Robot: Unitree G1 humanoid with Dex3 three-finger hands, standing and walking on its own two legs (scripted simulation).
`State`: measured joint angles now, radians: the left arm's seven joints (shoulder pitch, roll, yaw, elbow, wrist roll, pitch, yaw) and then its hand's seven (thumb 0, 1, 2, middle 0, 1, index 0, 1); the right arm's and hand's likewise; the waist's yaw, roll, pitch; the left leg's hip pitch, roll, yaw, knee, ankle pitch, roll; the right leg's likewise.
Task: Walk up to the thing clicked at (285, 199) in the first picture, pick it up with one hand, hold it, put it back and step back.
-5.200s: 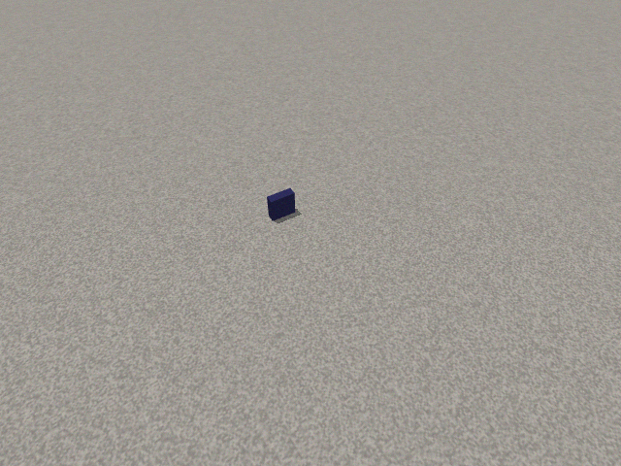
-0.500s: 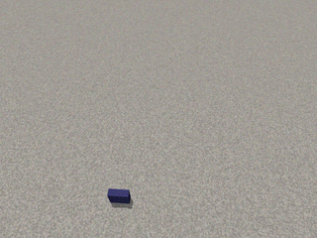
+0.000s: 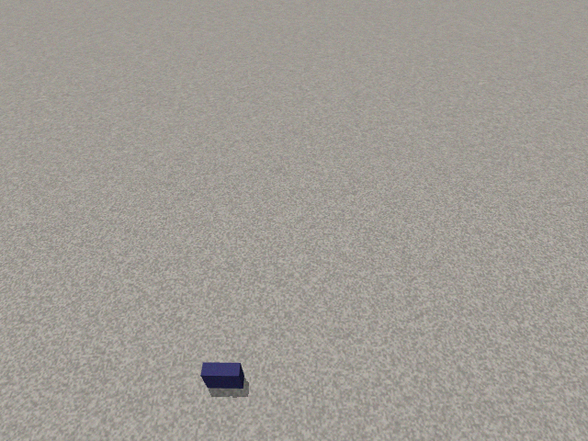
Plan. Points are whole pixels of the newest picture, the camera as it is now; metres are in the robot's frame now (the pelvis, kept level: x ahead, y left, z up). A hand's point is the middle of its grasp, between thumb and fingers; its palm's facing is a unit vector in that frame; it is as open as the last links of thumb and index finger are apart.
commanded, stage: walk up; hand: left
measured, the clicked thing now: (223, 375) +0.46 +0.24 -0.72
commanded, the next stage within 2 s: stand in 0.38 s
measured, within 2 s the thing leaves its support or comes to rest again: neither
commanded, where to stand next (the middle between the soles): +0.05 +0.01 m, yaw -1 degrees
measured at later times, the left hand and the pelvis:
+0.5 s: hand out of the picture +0.11 +0.25 -0.15, palm faces -0.03 -0.93 -0.35, open 7.4 cm; pelvis +0.01 -0.01 +0.00, yaw +0 degrees
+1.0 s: hand out of the picture +0.09 +0.24 -0.15, palm faces -0.01 -0.94 -0.35, open 7.4 cm; pelvis +0.01 -0.02 +0.00, yaw +0 degrees
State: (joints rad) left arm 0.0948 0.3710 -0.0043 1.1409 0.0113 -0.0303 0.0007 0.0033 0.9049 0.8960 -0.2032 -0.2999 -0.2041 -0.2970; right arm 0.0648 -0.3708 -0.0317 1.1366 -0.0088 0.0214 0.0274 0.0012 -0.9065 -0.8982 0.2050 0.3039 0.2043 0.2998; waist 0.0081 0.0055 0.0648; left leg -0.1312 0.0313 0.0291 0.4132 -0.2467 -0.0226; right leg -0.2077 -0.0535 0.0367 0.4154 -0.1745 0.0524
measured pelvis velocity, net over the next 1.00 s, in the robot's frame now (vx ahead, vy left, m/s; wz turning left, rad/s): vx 0.01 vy -0.02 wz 0.01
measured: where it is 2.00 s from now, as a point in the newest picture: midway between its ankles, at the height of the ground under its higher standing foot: outside the picture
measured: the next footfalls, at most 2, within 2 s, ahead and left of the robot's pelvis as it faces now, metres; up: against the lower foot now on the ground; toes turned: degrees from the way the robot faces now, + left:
none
